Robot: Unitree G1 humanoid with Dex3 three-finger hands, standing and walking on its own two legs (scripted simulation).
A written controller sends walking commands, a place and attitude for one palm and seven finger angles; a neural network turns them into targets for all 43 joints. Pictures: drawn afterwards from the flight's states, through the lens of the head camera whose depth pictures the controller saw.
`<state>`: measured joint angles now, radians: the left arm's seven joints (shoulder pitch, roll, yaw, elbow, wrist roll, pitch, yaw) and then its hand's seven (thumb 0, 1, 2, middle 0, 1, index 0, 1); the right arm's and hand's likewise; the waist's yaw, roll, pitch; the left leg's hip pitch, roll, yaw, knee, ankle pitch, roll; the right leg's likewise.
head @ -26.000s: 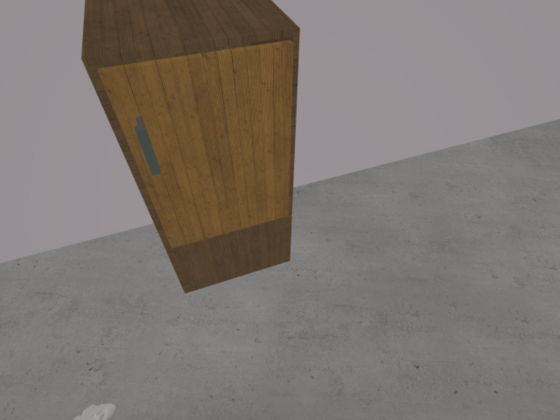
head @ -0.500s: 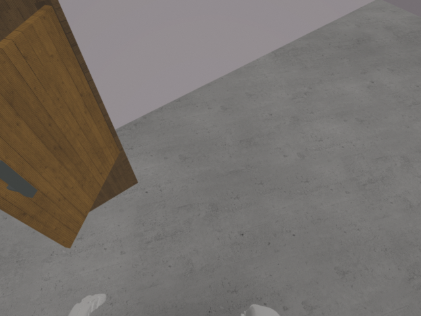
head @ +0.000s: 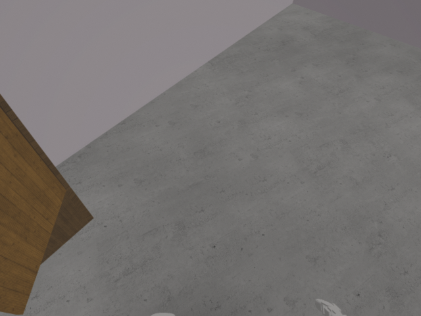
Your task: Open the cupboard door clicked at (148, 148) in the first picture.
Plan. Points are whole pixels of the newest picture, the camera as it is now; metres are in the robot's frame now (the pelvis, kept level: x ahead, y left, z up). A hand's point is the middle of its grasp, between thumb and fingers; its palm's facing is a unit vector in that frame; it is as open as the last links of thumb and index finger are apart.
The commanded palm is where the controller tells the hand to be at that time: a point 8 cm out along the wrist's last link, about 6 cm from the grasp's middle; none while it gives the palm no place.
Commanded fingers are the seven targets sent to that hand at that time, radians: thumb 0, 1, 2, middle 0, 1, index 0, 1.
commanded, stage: walk to a spot facing it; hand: left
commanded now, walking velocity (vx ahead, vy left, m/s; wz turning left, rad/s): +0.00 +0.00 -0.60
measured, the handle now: out of the picture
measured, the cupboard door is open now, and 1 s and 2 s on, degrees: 39 39 39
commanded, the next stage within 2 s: turn to face it in 1.48 s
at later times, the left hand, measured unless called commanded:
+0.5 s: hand (162, 273) +0.22 +0.12 -0.14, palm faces -0.30 -0.92 -0.24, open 7.4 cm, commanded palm none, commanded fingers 0.00 0.90 0.90 -0.20 -0.30 -0.20 -0.30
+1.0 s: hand (208, 184) +0.46 +0.04 -0.15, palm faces -0.55 -0.82 -0.19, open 7.4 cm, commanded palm none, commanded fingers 0.00 0.90 0.90 -0.20 -0.30 -0.20 -0.30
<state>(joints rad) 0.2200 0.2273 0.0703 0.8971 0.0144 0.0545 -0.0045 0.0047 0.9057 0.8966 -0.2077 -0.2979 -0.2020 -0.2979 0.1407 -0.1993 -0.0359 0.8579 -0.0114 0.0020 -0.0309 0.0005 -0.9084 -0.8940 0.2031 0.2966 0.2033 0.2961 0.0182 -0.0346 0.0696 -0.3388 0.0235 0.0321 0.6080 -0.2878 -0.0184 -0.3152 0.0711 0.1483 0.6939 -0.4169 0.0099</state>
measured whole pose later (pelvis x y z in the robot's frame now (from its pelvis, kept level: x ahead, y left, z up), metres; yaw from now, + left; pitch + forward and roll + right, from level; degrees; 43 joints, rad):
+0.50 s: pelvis +0.07 -0.04 +0.01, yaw -19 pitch +1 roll +0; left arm 0.21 0.21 0.05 0.90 0.02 -0.02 -0.02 0.00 0.91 0.90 -0.20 -0.30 -0.20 -0.30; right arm 0.32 -0.28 -0.06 0.98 -0.03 0.04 0.00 0.01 -0.91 -0.89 0.20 0.30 0.20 0.30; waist -0.01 0.04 0.05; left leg -0.42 0.11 0.09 1.07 -0.46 -0.06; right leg -0.23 -0.01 -0.05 0.56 -0.35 -0.03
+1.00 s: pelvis +0.27 -0.08 +0.02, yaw -36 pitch +1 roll +0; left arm 0.19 0.23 0.08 0.94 0.04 0.01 -0.05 0.01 0.91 0.90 -0.20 -0.30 -0.19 -0.30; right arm 0.32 -0.16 -0.02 0.95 -0.03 -0.07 -0.02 0.00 -0.92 -0.89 0.20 0.30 0.21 0.30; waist 0.01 -0.03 0.05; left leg -0.20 0.08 0.23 0.43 -0.24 0.01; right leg -0.62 -0.08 -0.04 1.20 -0.21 0.01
